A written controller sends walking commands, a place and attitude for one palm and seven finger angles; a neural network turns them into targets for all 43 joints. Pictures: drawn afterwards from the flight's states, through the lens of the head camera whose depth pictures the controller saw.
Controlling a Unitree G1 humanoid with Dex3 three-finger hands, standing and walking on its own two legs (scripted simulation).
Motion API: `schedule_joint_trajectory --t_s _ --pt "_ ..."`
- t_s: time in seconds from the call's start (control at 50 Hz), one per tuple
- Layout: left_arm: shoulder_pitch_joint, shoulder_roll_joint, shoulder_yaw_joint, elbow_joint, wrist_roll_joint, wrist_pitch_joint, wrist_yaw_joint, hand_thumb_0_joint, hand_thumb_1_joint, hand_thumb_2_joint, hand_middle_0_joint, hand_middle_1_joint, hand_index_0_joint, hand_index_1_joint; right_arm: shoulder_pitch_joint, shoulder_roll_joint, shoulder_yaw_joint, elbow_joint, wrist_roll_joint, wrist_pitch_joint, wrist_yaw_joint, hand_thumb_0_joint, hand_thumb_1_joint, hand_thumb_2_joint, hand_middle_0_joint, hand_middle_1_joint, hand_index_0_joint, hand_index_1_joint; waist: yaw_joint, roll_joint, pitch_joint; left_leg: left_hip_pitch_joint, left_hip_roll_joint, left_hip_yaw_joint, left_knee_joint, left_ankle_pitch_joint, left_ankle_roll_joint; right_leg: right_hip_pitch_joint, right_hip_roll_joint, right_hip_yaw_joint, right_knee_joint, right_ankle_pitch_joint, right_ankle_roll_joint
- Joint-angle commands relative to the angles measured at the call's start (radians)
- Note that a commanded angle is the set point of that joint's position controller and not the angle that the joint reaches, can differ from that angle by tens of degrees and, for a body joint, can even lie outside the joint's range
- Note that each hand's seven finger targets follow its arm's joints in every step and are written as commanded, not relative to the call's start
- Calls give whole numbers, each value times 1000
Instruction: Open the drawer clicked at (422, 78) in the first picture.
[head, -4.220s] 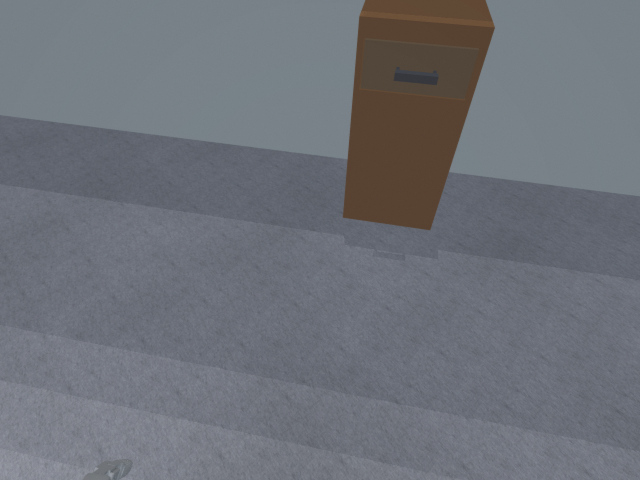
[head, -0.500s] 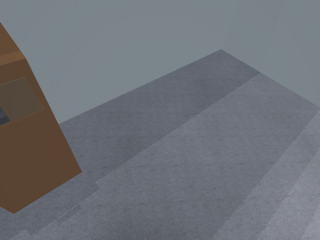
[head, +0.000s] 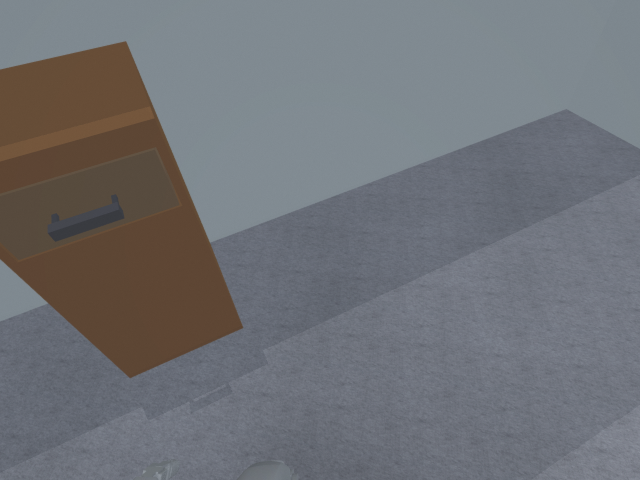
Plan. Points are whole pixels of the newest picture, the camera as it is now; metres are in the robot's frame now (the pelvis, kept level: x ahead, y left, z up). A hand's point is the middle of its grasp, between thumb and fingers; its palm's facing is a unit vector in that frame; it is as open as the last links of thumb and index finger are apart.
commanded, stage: turn to face it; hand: left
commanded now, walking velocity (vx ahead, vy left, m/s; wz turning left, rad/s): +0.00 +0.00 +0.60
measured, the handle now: (86, 214) +0.63 +0.50 -0.07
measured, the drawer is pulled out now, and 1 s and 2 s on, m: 0.00 0.00 0.00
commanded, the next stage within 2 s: take the last steps up to it in 0.62 s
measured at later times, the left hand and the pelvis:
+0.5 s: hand out of the picture -0.05 +0.27 -0.18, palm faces +0.31 -0.91 -0.26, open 7.4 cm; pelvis -0.01 +0.05 +0.00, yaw +14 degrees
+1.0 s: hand out of the picture -0.06 +0.19 -0.16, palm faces +0.42 -0.88 -0.22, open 7.3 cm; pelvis +0.00 +0.01 +0.00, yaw +22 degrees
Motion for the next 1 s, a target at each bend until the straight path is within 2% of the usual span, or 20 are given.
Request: schedule_joint_trajectory --t_s 0.0,0.18,0.22,0.24,0.26,0.28,0.3,0.34,0.4,0.58,0.64,0.66,0.68,0.7,0.72,0.74,0.76,0.8,0.86,0.98 --pt "30 172 38 -65 9 -41 12 0 900 900 -200 -300 -200 -300 -58 -57 -7 -89 2 -13 5 0 -900 -900 200 300 200 300 49 -212 33 -65 67 31 47 -3 -37 38 -253 91 -158 341 -85" --pt "130 253 62 -25 24 -28 6 0 900 900 -200 -300 -200 -300 -178 -47 24 -134 14 -33 4 0 -900 -900 200 300 200 300 105 -277 -57 144 52 131 -381 -83 -9 123 -307 33 -28 571 -94" --pt "115 258 64 -15 17 -25 3 0 900 900 -200 -300 -200 -300 -121 -70 23 -118 13 -42 0 0 -900 -900 200 300 200 300 68 -253 -93 279 41 147 -567 54 4 90 -285 -16 58 548 -45" --pt "107 246 62 -17 8 -21 0 0 900 900 -200 -300 -200 -300 -59 -110 13 -103 10 -52 -1 0 -900 -900 200 300 200 300 29 -173 -130 434 68 121 -704 212 19 4 -261 -57 177 468 0" --pt "115 190 52 -42 1 -17 -5 0 900 900 -200 -300 -200 -300 -9 -220 -13 -100 4 -63 -6 0 -900 -900 200 300 200 300 0 107 -186 632 288 -150 -741 476 101 -231 -149 -98 388 99 70" --pt "66 131 27 -79 4 -13 -5 0 900 900 -200 -300 -200 -300 49 -291 -29 -85 13 -61 -14 0 -900 -900 200 300 200 300 -33 281 -190 658 468 -339 -728 901 232 -404 -69 -36 551 -389 109" --pt "50 161 34 -73 9 -1 0 0 900 900 -200 -300 -200 -300 49 -273 -20 -70 10 -53 -17 0 -900 -900 200 300 200 300 -26 163 -170 586 476 -232 -709 828 272 -369 -91 35 632 -365 90" --pt "33 144 40 -39 9 3 -3 0 900 900 -200 -300 -200 -300 -51 -202 -3 -81 3 -60 -36 0 -900 -900 200 300 200 300 5 201 -81 490 357 -171 -724 738 236 -398 -89 65 667 -248 94" --pt "84 145 38 -1 6 2 -14 0 900 900 -200 -300 -200 -300 -128 -159 18 -102 6 -66 -39 0 -900 -900 200 300 200 300 45 138 -48 430 279 -78 -728 706 197 -332 -65 54 624 -157 101" --pt "74 109 25 -4 0 -4 -6 0 900 900 -200 -300 -200 -300 -109 -148 16 -80 0 -58 -34 0 -900 -900 200 300 200 300 45 132 -34 368 275 -173 -746 548 217 -167 -4 36 281 -139 91" --pt "146 113 27 19 -1 -23 -1 0 900 900 -200 -300 -200 -300 -124 -133 15 -75 8 -57 -32 0 -900 -900 200 300 200 300 86 84 -57 293 230 -166 -661 465 166 8 6 26 17 64 83" --pt "166 149 33 24 5 -35 2 0 900 900 -200 -300 -200 -300 -114 -103 19 -69 15 -60 -27 0 -900 -900 200 300 200 300 96 -10 -72 232 175 -134 -590 351 115 104 -44 78 -96 162 72" --pt "178 228 48 27 20 -47 11 0 900 900 -200 -300 -200 -300 -90 -34 30 -80 23 -61 -23 0 -900 -900 200 300 200 300 93 -255 -86 85 49 3 -404 65 43 194 -266 305 -156 289 2" --pt "188 272 50 16 18 -46 9 0 900 900 -200 -300 -200 -300 -124 -33 29 -105 21 -50 -27 0 -900 -900 200 300 200 300 113 -324 -59 74 11 -3 -231 -241 29 77 -411 412 -195 394 -114" --pt "159 238 41 14 14 -46 8 0 900 900 -200 -300 -200 -300 -108 -48 22 -79 14 -35 -27 0 -900 -900 200 300 200 300 100 -233 -54 103 35 -57 -110 -205 36 -2 -375 362 -236 173 -144" --pt "105 212 46 8 13 -44 9 0 900 900 -200 -300 -200 -300 -92 -50 18 -59 5 -27 -21 0 -900 -900 200 300 200 300 84 -299 2 64 54 -54 -43 -152 39 -58 -329 350 -294 -58 -127" --pt "85 184 39 7 12 -40 8 0 900 900 -200 -300 -200 -300 -73 -50 15 -44 1 -27 -15 0 -900 -900 200 300 200 300 71 -261 36 44 66 -33 5 -94 38 -61 -295 327 -319 -181 -100" --pt "81 145 29 17 13 -56 3 0 900 900 -200 -300 -200 -300 -35 -38 17 -9 -9 -35 -5 0 -900 -900 200 300 200 300 56 -200 54 39 86 0 14 -3 29 -67 -245 233 -315 -198 -69" --pt "140 133 25 52 18 -71 0 0 900 900 -200 -300 -200 -300 -22 -14 19 7 -8 -45 2 0 -900 -900 200 300 200 300 68 -205 66 37 100 43 -77 32 25 -31 -226 187 -341 -236 -72" --pt "244 148 32 129 26 -75 -8 0 900 900 -200 -300 -200 -300 -75 33 34 4 -2 -71 2 0 -900 -900 200 300 200 300 113 -180 68 110 108 111 -377 -76 35 14 -251 229 -351 -252 -138"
